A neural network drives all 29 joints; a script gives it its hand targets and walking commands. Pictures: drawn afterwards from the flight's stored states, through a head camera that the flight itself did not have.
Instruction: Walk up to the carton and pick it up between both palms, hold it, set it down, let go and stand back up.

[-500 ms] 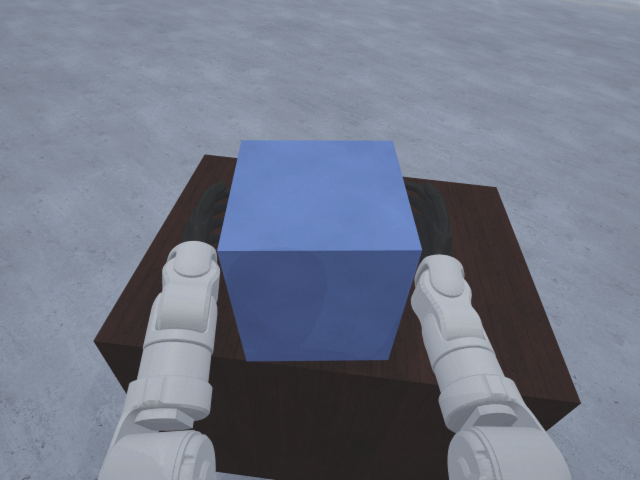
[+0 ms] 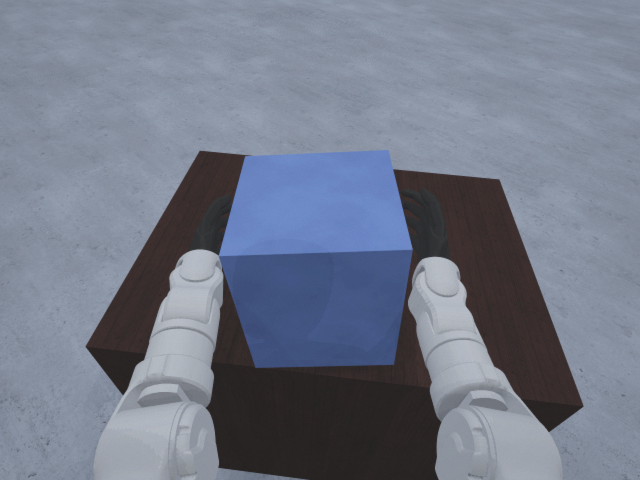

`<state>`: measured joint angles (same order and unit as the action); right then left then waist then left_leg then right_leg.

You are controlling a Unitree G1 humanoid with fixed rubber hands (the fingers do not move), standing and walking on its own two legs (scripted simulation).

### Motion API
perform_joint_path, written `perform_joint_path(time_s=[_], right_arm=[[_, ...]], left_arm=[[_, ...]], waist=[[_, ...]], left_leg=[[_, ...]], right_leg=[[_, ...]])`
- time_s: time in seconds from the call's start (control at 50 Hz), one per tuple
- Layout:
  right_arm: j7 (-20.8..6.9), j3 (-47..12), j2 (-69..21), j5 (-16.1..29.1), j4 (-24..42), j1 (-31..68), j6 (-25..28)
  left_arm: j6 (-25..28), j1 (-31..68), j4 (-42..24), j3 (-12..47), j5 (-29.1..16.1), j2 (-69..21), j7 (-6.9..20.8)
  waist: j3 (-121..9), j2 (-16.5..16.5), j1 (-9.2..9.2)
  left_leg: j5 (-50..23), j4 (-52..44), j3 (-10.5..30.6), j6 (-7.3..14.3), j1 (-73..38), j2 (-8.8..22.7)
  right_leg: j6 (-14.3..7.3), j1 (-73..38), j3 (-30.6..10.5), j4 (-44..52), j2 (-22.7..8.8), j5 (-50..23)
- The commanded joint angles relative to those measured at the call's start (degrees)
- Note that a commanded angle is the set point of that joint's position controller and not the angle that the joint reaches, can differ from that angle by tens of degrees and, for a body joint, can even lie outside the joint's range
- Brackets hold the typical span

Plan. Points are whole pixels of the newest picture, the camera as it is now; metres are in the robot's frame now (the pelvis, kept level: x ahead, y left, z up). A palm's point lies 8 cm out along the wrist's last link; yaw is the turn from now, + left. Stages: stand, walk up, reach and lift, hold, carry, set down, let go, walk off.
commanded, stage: set down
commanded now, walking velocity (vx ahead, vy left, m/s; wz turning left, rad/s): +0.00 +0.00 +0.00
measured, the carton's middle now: (320, 261) +0.41 -0.03 +0.05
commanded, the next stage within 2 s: none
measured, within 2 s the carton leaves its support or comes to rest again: rests again in 1.40 s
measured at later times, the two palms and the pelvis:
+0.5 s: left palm (207, 251) +0.43 +0.13 +0.07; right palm (418, 254) +0.38 -0.16 +0.08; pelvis +0.02 +0.01 +0.00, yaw -1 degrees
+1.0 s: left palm (218, 260) +0.42 +0.11 +0.05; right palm (425, 264) +0.38 -0.18 +0.07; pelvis +0.00 +0.01 +0.00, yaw +0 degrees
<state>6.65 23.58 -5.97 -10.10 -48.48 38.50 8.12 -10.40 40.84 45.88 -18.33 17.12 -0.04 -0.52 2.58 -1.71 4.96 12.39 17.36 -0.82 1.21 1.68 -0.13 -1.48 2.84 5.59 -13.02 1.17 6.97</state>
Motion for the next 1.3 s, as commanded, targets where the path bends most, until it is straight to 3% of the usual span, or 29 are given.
perform_joint_path(time_s=[0.0, 0.12, 0.24, 0.32, 0.4, 0.46, 0.48, 0.52, 0.6, 0.68, 0.74, 0.8, 0.82, 0.86, 0.94, 0.98, 1.02, 1.12, 1.28], right_arm=[[-6.8, -20.4, -29.0, -2.5, 7.4, 38.8, 3.7], [-6.2, -24.4, -31.9, -2.4, 6.7, 36.5, 4.7], [-6.2, -20.8, -30.0, -3.4, 4.0, 34.8, 3.6], [-6.5, -18.3, -29.6, -4.1, 1.7, 33.8, 3.8], [-7.1, -16.4, -29.9, -4.9, 1.8, 35.3, 5.6], [-7.5, -15.9, -29.2, -5.0, 1.8, 37.3, 6.9], [-7.8, -15.4, -28.4, -5.1, 1.0, 37.2, 7.0], [-8.2, -14.4, -27.2, -5.9, -0.2, 38.0, 6.8], [-8.4, -13.9, -27.8, -6.0, -1.9, 37.9, 6.3], [-8.6, -12.1, -28.1, -7.7, -2.3, 38.7, 5.9], [-8.8, -10.9, -29.2, -9.2, -3.7, 38.3, 5.3], [-9.0, -9.3, -30.3, -10.9, -5.3, 36.2, 5.1], [-9.1, -8.8, -29.8, -10.8, -5.7, 36.6, 5.1], [-9.2, -7.9, -30.3, -11.9, -4.4, 38.2, 5.9], [-9.2, -7.5, -31.4, -13.4, -5.5, 37.3, 6.3], [-9.3, -8.1, -31.7, -13.7, -6.0, 36.2, 6.2], [-9.2, -8.5, -32.6, -14.0, -5.8, 36.3, 6.5], [-8.9, -7.7, -33.5, -16.1, -4.8, 36.2, 7.5], [-8.8, -6.1, -33.5, -17.6, -6.2, 34.6, 8.4]], left_arm=[[9.0, 47.3, -12.1, 18.0, -4.3, -31.9, 7.1], [11.6, 46.7, -11.8, 20.3, -5.4, -33.0, 6.2], [10.1, 43.6, -7.1, 16.4, -4.0, -32.2, 7.5], [10.3, 43.9, -6.2, 14.7, -2.4, -31.4, 7.6], [12.1, 47.3, -7.3, 17.0, -3.6, -33.2, 6.2], [13.6, 48.4, -6.6, 18.4, -3.7, -34.6, 4.7], [14.0, 49.0, -7.5, 19.3, -3.8, -35.2, 4.0], [14.2, 49.1, -5.8, 19.0, -4.2, -34.6, 3.4], [14.2, 46.6, -1.3, 16.7, -3.7, -34.6, 3.6], [15.3, 47.8, 1.4, 16.3, -4.5, -34.3, 4.1], [16.0, 48.8, 4.5, 13.8, -3.8, -32.8, 4.9], [17.7, 49.5, 5.1, 11.6, -2.7, -31.9, 5.7], [18.2, 50.0, 5.8, 10.8, -2.3, -31.1, 5.7], [19.3, 52.8, 4.6, 12.0, -3.7, -31.1, 5.4], [21.5, 53.5, 6.5, 10.9, -2.9, -30.2, 5.2], [22.2, 52.0, 8.6, 9.7, -2.1, -29.3, 5.4], [23.1, 52.0, 8.9, 8.7, -1.6, -28.6, 5.9], [24.7, 51.5, 11.8, 6.5, -1.7, -28.0, 6.7], [25.8, 50.6, 14.0, 5.0, 0.2, -26.5, 6.8]], waist=[[-34.8, 3.8, 0.22], [-41.2, 2.7, 0.55], [-34.6, 1.2, 1.12], [-34.2, 3.5, 0.78], [-37.2, 6.2, 1.86], [-42.0, 8.9, 0.7], [-42.5, 9.8, 1.39], [-41.7, 9.4, 1.5], [-40.0, 7.1, 0.45], [-41.0, 6.4, 1.75], [-41.5, 4.4, 1.37], [-40.1, 5.0, 2.17], [-40.5, 5.1, 1.54], [-42.9, 5.5, 2.41], [-44.1, 5.7, 2.47], [-43.0, 5.2, 1.13], [-42.9, 4.8, 1.07], [-43.9, 3.0, 0.84], [-42.1, 4.1, 1.05]], left_leg=[[-19.8, -0.9, -3.2, -3.9, 3.6, -0.4], [-28.9, 2.0, -2.4, -4.2, 4.9, -0.4], [-24.6, 0.4, -2.5, -3.8, 5.3, -0.2], [-26.4, 1.4, -2.5, -4.7, 4.1, 0.0], [-34.6, 4.0, -2.3, -6.5, -0.4, 0.9], [-41.4, 6.3, -1.6, -7.2, -3.1, 1.9], [-42.8, 6.4, -1.2, -7.9, -4.7, 2.1], [-46.1, 7.8, -0.8, -8.1, -7.1, 2.9], [-40.7, 7.3, -0.9, -7.5, -3.9, 2.7], [-35.9, 6.2, -1.1, -7.0, -0.8, 2.3], [-30.3, 4.5, -1.6, -6.2, 2.3, 1.8], [-26.9, 3.1, -2.0, -5.5, 7.3, 1.4], [-26.0, 2.8, -2.1, -5.5, 8.1, 1.3], [-26.7, 3.2, -1.8, -5.6, 5.9, 1.6], [-25.1, 3.1, -2.1, -5.1, 8.3, 1.2], [-24.0, 3.0, -2.6, -4.6, 10.3, 1.2], [-21.3, 1.9, -2.9, -3.8, 14.4, 0.8], [-17.3, 0.7, -2.9, -2.8, 17.5, 0.5], [-14.6, 0.6, -3.0, -2.7, 16.4, 0.6]], right_leg=[[4.3, -20.0, 0.1, -5.6, -1.3, -28.1], [5.0, -22.7, -0.7, -8.7, -1.1, -41.4], [4.4, -20.3, -0.5, -6.8, -1.0, -36.3], [3.6, -17.9, -0.1, -6.2, -0.8, -33.9], [2.6, -13.0, 1.0, -6.5, 0.2, -32.5], [1.5, -8.9, 0.9, -6.1, 0.6, -30.4], [1.3, -6.8, 1.5, -5.7, 1.1, -28.6], [1.1, -1.9, 1.8, -4.6, 1.7, -24.5], [0.7, -3.1, 1.6, -3.9, 1.6, -23.7], [0.7, -4.8, 1.1, -4.8, 1.0, -25.6], [1.4, -7.1, 0.7, -5.7, 0.2, -26.9], [1.8, -10.6, 0.0, -6.8, -0.5, -29.5], [1.8, -11.0, -0.2, -7.0, -0.8, -28.5], [1.8, -8.6, 0.5, -7.1, -0.4, -27.3], [1.9, -9.0, 0.0, -7.8, -1.0, -27.4], [2.1, -10.4, -0.4, -8.1, -1.2, -28.3], [2.9, -14.3, -1.1, -9.3, -1.9, -32.2], [3.2, -16.1, -1.2, -10.1, -2.3, -31.4], [3.1, -12.7, -1.0, -9.5, -2.5, -27.5]])
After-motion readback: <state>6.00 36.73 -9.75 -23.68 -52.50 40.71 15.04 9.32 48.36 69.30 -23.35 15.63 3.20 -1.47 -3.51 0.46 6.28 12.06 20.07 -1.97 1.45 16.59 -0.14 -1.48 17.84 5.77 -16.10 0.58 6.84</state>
